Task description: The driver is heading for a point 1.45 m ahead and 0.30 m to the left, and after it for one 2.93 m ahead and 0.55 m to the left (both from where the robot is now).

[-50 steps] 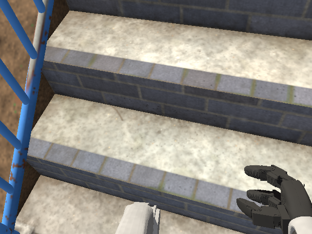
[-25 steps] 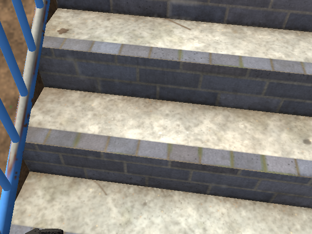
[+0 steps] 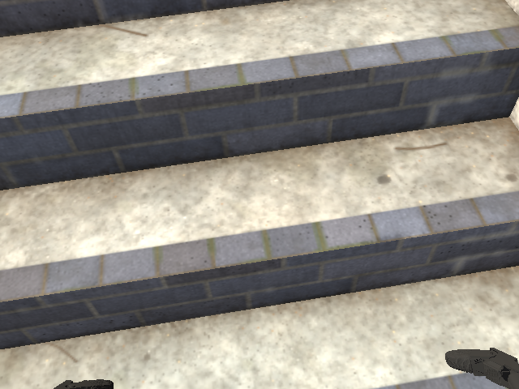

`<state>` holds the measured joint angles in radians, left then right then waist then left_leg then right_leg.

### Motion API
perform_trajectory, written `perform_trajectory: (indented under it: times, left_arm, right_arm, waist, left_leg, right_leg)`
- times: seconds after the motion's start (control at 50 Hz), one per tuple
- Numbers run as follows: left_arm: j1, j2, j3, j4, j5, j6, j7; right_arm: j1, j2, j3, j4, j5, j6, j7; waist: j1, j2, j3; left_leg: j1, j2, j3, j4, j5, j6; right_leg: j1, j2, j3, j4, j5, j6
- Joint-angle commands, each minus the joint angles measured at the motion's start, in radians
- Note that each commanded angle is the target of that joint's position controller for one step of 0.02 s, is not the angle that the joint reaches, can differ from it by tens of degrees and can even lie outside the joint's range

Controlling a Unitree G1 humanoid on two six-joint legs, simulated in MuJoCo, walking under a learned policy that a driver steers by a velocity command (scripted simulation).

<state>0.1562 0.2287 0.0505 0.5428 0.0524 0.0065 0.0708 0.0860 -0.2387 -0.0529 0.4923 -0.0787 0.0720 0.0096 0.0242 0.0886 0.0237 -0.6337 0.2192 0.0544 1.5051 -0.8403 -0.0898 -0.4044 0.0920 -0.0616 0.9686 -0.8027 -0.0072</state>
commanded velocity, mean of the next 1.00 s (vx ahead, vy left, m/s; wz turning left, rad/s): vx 0.49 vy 0.00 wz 0.34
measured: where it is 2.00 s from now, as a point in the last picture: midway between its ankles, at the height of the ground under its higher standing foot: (332, 165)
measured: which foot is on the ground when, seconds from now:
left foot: up 0.00-0.10, down 0.12-0.44, up 0.46-0.88, down 0.90-1.00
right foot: down 0.00-0.10, up 0.12-0.42, down 0.44-0.90, up 0.92-1.00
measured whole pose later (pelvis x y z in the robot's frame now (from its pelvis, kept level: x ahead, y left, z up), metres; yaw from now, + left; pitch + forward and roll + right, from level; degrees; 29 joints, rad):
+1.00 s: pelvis +0.34 -0.20 +0.19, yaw +22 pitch +7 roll +6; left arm 0.34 0.29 -0.01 1.04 0.08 -0.03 -0.17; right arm 0.13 -0.22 -0.02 0.85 -0.05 0.03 0.06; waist -0.07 -0.05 -0.18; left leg -0.72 -0.19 0.09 1.04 -0.45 0.13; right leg -0.69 0.02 0.12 1.68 0.09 -0.12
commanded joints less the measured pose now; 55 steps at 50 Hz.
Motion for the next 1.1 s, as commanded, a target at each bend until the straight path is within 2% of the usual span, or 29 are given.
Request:
perform_trajectory:
  times: [0.02,0.06,0.08,0.1,0.12,0.14,0.16,0.18,0.2,0.26,0.34,0.38,0.44,0.46,0.48,0.54,0.6,0.66,0.74,0.78,0.8,0.82,0.88,0.92,0.94,0.96,0.98,1.04,1.1]
  left_arm:
    - [-0.015,0.186,0.042,-0.099,0.047,-0.016,0.076]
    - [-0.226,0.194,0.049,-0.128,0.051,-0.048,0.048]
    - [-0.376,0.155,0.044,-0.130,0.013,-0.048,0.024]
    - [-0.207,-0.006,-0.053,-0.006,0.003,0.021,-0.099]
    - [-0.344,-0.014,-0.045,-0.012,-0.091,0.043,-0.136]
    - [-0.231,-0.129,-0.057,-0.111,-0.006,-0.022,-0.095]
    - [-0.021,-0.063,-0.057,-0.089,0.027,-0.041,-0.082]
    - [0.062,0.104,-0.019,0.056,-0.024,-0.038,-0.139]
    - [0.152,0.170,-0.008,0.083,-0.020,-0.034,-0.135]
    - [0.191,0.155,-0.023,0.112,0.045,0.020,-0.113]
    - [-0.027,0.142,-0.044,0.039,0.006,0.067,-0.146]
    - [-0.101,0.078,-0.056,0.001,0.008,0.084,-0.153]
    - [0.571,0.134,0.003,0.296,0.017,0.062,-0.152]
    - [0.563,0.240,0.021,0.331,0.036,0.047,-0.192]
    - [0.489,0.223,0.013,0.261,0.029,0.023,-0.186]
    - [0.301,-0.050,-0.092,0.321,0.036,-0.029,-0.193]
    - [0.343,-0.060,-0.112,0.459,0.061,-0.031,-0.165]
    - [0.281,0.010,-0.101,0.463,0.082,-0.076,-0.154]
    - [0.588,0.041,-0.098,0.580,0.099,-0.077,-0.151]
    - [0.468,0.061,-0.110,0.560,0.074,-0.057,-0.210]
    - [0.402,0.146,-0.096,0.556,0.021,-0.066,-0.218]
    - [0.392,0.185,-0.095,0.566,0.013,-0.092,-0.227]
    - [0.402,0.275,-0.054,0.568,0.012,-0.089,-0.215]
    - [0.185,0.241,-0.039,0.462,0.122,-0.053,-0.240]
    - [0.175,0.113,-0.053,0.467,0.100,-0.038,-0.280]
    - [0.148,0.039,-0.056,0.434,-0.014,-0.039,-0.273]
    - [0.081,-0.014,-0.060,0.394,-0.013,-0.050,-0.242]
    - [0.040,0.001,-0.071,0.277,0.034,-0.033,-0.159]
    - [-0.081,0.039,-0.073,0.213,-0.021,-0.041,-0.120]
  right_arm:
    - [-0.055,-0.032,0.010,-0.155,0.041,-0.045,0.046]
    - [0.243,-0.091,-0.024,-0.042,0.039,-0.043,-0.005]
    - [0.506,-0.095,-0.038,0.072,0.043,-0.046,-0.041]
    - [0.512,0.040,0.046,0.229,-0.027,-0.032,0.035]
    - [0.588,0.153,0.057,0.226,-0.124,0.006,0.091]
    - [0.373,-0.083,-0.038,0.161,0.035,-0.051,0.002]
    - [0.242,-0.117,-0.041,0.128,0.056,-0.079,-0.030]
    - [0.144,0.013,0.051,0.119,-0.086,-0.064,0.057]
    - [0.021,0.035,0.068,0.129,-0.109,-0.072,0.103]
    - [-0.037,-0.022,0.051,0.197,0.017,-0.144,0.089]
    - [-0.113,-0.135,0.016,0.192,0.055,-0.207,0.050]
    - [0.066,-0.153,0.003,0.270,0.047,-0.211,0.063]
    - [0.060,-0.048,0.007,0.292,-0.010,-0.170,0.150]
    - [0.328,0.137,0.049,0.331,0.000,-0.138,0.183]
    - [0.322,0.065,0.033,0.352,0.002,-0.137,0.180]
    - [0.010,0.039,0.032,0.293,0.080,-0.160,0.085]
    - [0.020,0.116,0.086,0.288,0.088,-0.154,0.086]
    - [-0.135,0.059,0.088,0.229,0.113,-0.148,0.111]
    - [-0.387,-0.024,0.057,0.148,0.166,-0.117,0.077]
    - [-0.459,-0.033,0.047,0.121,0.148,-0.065,0.046]
    - [-0.395,0.008,0.061,0.100,0.113,-0.004,0.079]
    - [-0.345,-0.001,0.061,0.100,0.108,0.026,0.093]
    - [-0.133,0.012,0.077,0.147,0.077,0.040,0.074]
    - [0.508,-0.090,0.025,0.416,0.062,0.044,0.034]
    - [0.667,-0.070,0.033,0.490,0.025,0.027,0.041]
    - [0.516,-0.076,0.007,0.447,-0.004,-0.013,0.040]
    - [0.360,-0.068,0.007,0.481,0.000,-0.056,0.048]
    - [0.041,0.130,0.078,0.508,0.038,-0.155,0.074]
    - [0.061,0.040,0.065,0.465,0.021,-0.213,0.057]
  waist:
    - [-0.053,-0.193,-0.161]
    - [-0.219,-0.084,-0.176]
    - [-0.399,0.092,-0.203]
    - [-0.166,0.054,-0.175]
    - [-0.350,-0.102,-0.056]
    - [-0.150,0.185,-0.188]
    - [0.001,0.112,-0.226]
    - [-0.099,0.027,0.029]
    - [-0.002,-0.011,-0.006]
    - [0.081,-0.137,-0.191]
    - [0.058,-0.036,-0.125]
    - [0.001,0.081,-0.153]
    - [0.192,-0.156,-0.191]
    - [-0.035,-0.448,-0.227]
    - [-0.003,-0.429,-0.299]
    - [-0.039,-0.181,-0.080]
    - [-0.099,-0.126,-0.041]
    - [-0.105,-0.100,-0.059]
    - [0.033,-0.199,-0.051]
    - [-0.041,-0.273,-0.096]
    - [-0.132,-0.388,-0.190]
    - [-0.154,-0.320,-0.177]
    - [-0.157,-0.363,-0.203]
    - [-0.311,-0.125,-0.433]
    - [-0.311,0.247,-0.434]
    - [-0.269,0.025,-0.267]
    - [-0.162,-0.091,-0.061]
    - [0.079,-0.140,-0.040]
    - [0.031,-0.032,-0.081]
  left_leg:
    - [-0.304,-0.183,-0.020,-0.061,-0.026,0.047]
    - [0.010,-0.219,0.029,-0.406,0.072,0.114]
    - [0.502,-0.196,0.033,-0.820,0.334,0.206]
    - [0.532,-0.250,-0.171,-0.944,1.039,0.193]
    - [0.586,-0.279,-0.124,-0.888,0.662,0.222]
    - [0.649,-0.053,-0.485,-0.958,0.839,0.314]
    - [0.635,0.038,-0.685,-1.058,0.515,0.380]
    - [0.369,0.003,-0.778,-0.975,0.613,0.566]
    - [0.376,0.037,-0.679,-0.984,0.724,0.558]
    - [0.307,-0.037,-0.320,-0.979,0.681,0.440]
    - [-0.193,-0.168,-0.109,-1.168,0.674,0.275]
    - [0.071,-0.104,-0.169,-1.095,1.091,0.306]
    - [0.161,-0.172,-0.175,-0.332,1.350,0.332]
    - [-0.216,-0.346,-0.186,0.112,0.649,0.302]
    - [-0.518,-0.411,-0.340,0.418,0.590,0.270]
    - [-0.844,-0.305,-0.325,0.649,0.889,0.330]
    - [-1.007,-0.278,-0.287,0.993,0.867,0.414]
    - [-0.818,-0.236,-0.123,0.802,0.999,0.403]
    - [-0.864,-0.272,-0.012,0.466,0.921,0.355]
    - [-0.631,-0.285,0.145,0.183,0.615,0.367]
    - [-0.403,-0.304,0.279,0.125,0.558,0.332]
    - [-0.332,-0.333,0.266,0.041,0.502,0.293]
    - [-0.336,-0.426,0.228,-0.395,0.296,0.265]
    - [0.405,-0.406,-0.223,-0.537,0.604,0.376]
    - [0.586,-0.151,-0.772,-0.884,0.668,0.575]
    - [0.387,-0.093,-0.846,-0.967,0.262,0.489]
    - [0.265,-0.135,-0.776,-0.975,0.153,0.436]
    - [0.025,-0.202,-0.421,-1.068,0.400,0.360]
    - [-0.157,-0.236,-0.304,-1.147,0.534,0.328]
  right_leg:
    - [0.357,-0.304,0.589,-0.315,1.309,-0.135]
    - [0.192,-0.274,0.465,-0.202,1.438,-0.057]
    - [-0.124,-0.052,0.154,0.120,1.329,0.051]
    - [-0.320,0.029,0.214,0.307,0.749,-0.083]
    - [-0.587,0.145,0.327,0.712,0.698,-0.215]
    - [-0.556,0.100,0.251,0.866,0.532,-0.064]
    - [-0.604,0.030,0.281,0.853,0.485,-0.038]
    - [-0.885,0.192,0.617,1.030,0.764,-0.092]
    - [-0.901,0.152,0.576,1.076,0.825,-0.059]
    - [-0.699,0.008,0.342,0.869,0.714,0.023]
    - [-0.059,-0.146,-0.039,0.371,0.664,0.070]
    - [-0.005,-0.119,-0.057,0.019,0.470,0.072]
    - [0.294,-0.108,0.081,-0.523,0.720,-0.113]
    - [0.464,-0.278,0.353,-0.325,1.700,-0.368]
    - [0.526,-0.430,0.670,-0.469,1.185,-0.461]
    - [0.274,-0.406,0.518,-0.605,0.480,-0.240]
    - [0.198,-0.389,0.400,-0.648,0.418,-0.138]
    - [-0.026,-0.282,0.158,-0.733,0.470,-0.016]
    - [0.198,-0.317,0.079,-0.789,1.041,0.040]
    - [0.113,-0.341,-0.036,-0.791,1.776,0.014]
    - [0.043,-0.369,-0.067,-0.785,2.331,-0.099]
    - [0.135,-0.394,-0.084,-0.729,2.669,-0.108]
    - [0.555,-0.460,-0.036,-0.493,3.029,-0.065]
    - [-0.011,-0.364,0.065,0.113,2.598,-0.033]
    - [-0.415,-0.061,0.156,0.847,0.946,0.013]
    - [-0.663,0.004,0.375,1.170,0.890,-0.116]
    - [-0.804,0.020,0.351,1.274,0.852,-0.176]
    - [-0.747,-0.085,0.252,1.131,0.654,-0.216]
    - [-0.570,-0.091,0.089,1.185,0.449,-0.131]
Velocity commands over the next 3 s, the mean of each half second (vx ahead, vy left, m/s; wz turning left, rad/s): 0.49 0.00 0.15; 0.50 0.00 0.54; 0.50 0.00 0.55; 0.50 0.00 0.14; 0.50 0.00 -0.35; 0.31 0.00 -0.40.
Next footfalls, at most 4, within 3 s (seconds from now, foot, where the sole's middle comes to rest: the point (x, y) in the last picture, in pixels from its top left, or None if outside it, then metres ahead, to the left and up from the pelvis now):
0.12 left None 0.05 0.04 -0.69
0.44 right None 0.19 -0.25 -0.70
0.90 left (347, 381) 0.39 -0.10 -0.51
1.28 right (443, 194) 0.70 -0.30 -0.32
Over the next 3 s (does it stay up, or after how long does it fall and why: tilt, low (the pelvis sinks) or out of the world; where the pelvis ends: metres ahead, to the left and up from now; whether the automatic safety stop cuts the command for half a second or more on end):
stays up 1.18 0.16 0.83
